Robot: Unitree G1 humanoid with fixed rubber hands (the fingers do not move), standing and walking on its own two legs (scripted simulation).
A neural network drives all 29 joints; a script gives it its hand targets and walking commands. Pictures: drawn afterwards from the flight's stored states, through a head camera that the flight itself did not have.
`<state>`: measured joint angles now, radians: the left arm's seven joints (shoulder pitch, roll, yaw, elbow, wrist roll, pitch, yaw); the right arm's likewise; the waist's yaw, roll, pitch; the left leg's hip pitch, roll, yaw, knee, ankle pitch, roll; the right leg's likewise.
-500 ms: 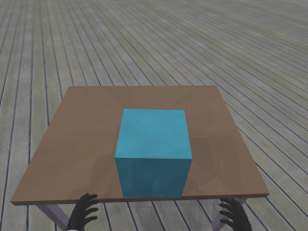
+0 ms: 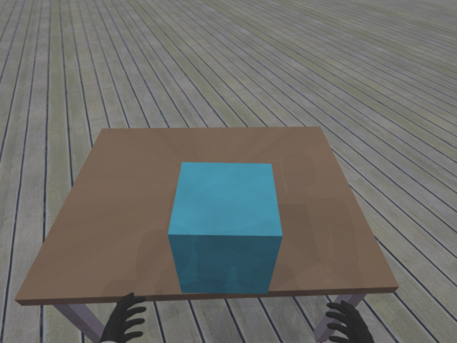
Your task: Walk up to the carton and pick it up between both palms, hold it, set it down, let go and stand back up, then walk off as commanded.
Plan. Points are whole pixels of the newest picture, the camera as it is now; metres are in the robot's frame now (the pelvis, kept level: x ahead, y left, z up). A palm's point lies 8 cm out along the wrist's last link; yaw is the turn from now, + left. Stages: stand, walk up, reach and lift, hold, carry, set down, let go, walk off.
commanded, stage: set down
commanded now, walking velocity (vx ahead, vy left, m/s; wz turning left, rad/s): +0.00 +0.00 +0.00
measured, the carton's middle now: (225, 229) +0.42 +0.04 -0.08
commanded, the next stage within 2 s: let go in 0.12 s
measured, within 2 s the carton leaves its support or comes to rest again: neither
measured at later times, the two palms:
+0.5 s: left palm out of the picture +0.17 +0.23 -0.08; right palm out of the picture +0.16 -0.21 -0.08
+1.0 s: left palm out of the picture +0.16 +0.27 -0.07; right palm out of the picture +0.14 -0.27 -0.08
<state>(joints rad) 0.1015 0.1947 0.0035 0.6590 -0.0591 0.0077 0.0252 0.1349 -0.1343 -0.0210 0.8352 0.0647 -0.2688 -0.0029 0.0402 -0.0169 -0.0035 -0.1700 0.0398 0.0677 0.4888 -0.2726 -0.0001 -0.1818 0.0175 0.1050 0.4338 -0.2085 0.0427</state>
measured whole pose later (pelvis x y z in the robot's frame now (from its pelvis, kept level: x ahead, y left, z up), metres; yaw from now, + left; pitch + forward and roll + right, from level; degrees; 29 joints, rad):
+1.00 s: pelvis +0.00 +0.00 +0.00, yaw +0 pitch -3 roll +0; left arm 0.10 0.31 0.00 0.68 0.02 0.02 0.00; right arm 0.17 -0.29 -0.04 0.82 -0.02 -0.05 0.01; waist 0.04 -0.02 0.01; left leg -0.15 0.02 0.07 0.48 -0.26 0.00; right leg -0.18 0.00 0.10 0.46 -0.22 0.04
